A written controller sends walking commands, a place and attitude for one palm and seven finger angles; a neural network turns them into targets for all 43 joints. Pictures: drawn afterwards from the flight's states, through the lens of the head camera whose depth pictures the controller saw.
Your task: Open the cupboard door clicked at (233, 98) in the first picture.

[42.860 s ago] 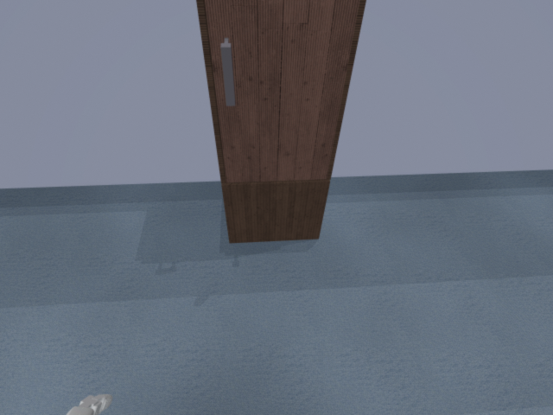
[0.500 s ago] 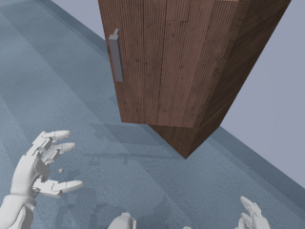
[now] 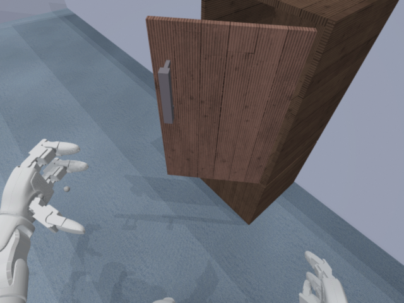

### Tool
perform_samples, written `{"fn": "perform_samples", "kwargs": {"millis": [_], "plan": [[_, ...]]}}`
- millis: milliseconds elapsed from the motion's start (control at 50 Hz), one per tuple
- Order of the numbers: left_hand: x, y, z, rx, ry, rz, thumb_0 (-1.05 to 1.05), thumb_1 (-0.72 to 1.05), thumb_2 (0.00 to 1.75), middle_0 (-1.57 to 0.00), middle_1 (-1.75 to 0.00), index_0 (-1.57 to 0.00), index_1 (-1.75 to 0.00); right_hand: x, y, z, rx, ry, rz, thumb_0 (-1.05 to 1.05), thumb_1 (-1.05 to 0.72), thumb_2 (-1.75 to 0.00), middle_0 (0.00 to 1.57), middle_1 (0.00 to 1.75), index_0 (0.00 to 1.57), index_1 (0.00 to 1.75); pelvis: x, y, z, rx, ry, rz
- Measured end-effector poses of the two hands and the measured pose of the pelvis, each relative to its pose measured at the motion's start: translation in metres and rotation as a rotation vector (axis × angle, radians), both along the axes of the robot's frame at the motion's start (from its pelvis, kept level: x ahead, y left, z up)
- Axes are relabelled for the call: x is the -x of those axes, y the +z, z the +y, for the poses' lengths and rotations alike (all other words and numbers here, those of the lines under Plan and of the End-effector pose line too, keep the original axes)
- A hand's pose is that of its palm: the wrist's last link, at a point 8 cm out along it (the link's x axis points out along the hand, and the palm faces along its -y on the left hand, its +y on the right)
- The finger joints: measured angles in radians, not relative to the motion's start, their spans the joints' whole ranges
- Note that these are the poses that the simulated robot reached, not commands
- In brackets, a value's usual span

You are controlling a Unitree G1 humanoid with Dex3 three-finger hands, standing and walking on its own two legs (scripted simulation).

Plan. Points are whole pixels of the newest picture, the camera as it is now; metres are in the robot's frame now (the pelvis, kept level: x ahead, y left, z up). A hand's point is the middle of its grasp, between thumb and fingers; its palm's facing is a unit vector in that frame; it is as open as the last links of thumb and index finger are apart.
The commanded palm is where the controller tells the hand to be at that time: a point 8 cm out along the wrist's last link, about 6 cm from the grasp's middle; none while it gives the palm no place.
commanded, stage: raise the hand with hooked fingers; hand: left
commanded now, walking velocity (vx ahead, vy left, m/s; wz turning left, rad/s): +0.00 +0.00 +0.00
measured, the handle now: (168, 92) +0.59 +0.14 +0.08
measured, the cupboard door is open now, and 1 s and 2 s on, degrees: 43 43 43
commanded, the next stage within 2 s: move the hooked fingers beside the handle in 0.58 s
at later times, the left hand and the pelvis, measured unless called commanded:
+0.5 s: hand (79, 179) +0.29 +0.25 +0.10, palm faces +0.02 -1.00 -0.04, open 14.0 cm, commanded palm +0.27 +0.30 +0.10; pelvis +0.00 -0.02 +0.01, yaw -1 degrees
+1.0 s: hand (97, 159) +0.35 +0.23 +0.10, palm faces -0.02 -1.00 -0.02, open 14.0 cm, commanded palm +0.32 +0.29 +0.10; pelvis +0.00 -0.02 +0.00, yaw +0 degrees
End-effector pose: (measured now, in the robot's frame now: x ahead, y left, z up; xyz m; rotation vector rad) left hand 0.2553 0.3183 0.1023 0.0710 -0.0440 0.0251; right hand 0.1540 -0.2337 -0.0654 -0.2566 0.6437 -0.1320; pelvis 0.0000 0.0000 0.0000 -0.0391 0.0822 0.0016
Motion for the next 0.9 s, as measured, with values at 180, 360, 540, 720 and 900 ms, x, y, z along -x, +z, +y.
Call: {"fn": "perform_samples", "kwargs": {"millis": [180,360,540,720,900], "plan": [[-0.021,0.009,0.007,0.035,-0.022,0.065,-0.01,-0.5,0.3,-0.3,-1.2,-0.3,-1.2,0.015,-0.002,-0.021,0.008,-0.053,0.043,0.02,-0.9,-0.9,0.21,0.3,0.2,0.3,-0.002,0.005,-0.007,-0.006,-0.001,-0.003],[-0.019,-0.004,-0.012,0.046,-0.015,0.053,-0.01,-0.5,0.3,-0.3,-1.2,-0.3,-1.2,0.024,-0.001,-0.039,0.023,-0.073,0.062,0.02,-0.9,-0.9,0.2,0.3,0.2,0.3,-0.003,0.006,-0.015,-0.016,-0.013,-0.001],[-0.018,0.005,-0.018,0.033,-0.017,0.035,-0.01,-0.5,0.3,-0.3,-1.2,-0.3,-1.2,0.019,-0.003,-0.042,0.005,-0.079,0.053,0.02,-0.9,-0.9,0.2,0.3,0.2,0.3,-0.004,0.006,-0.022,-0.018,-0.011,-0.007],[-0.02,0.004,-0.023,0.04,-0.016,0.045,-0.01,-0.5,0.3,-0.3,-1.2,-0.3,-1.2,0.013,-0.004,-0.042,-0.009,-0.073,0.034,0.02,-0.9,-0.9,0.2,0.3,0.2,0.3,-0.004,0.006,-0.025,-0.024,-0.014,-0.006],[-0.044,-0.001,-0.024,0.056,-0.008,0.047,-0.01,-0.5,0.3,-0.31,-1.2,-0.3,-1.2,0.02,-0.01,-0.045,0.014,-0.073,0.081,0.02,-0.9,-0.9,0.2,0.3,0.2,0.3,0.002,0.004,-0.026,-0.021,-0.002,0.003]]}}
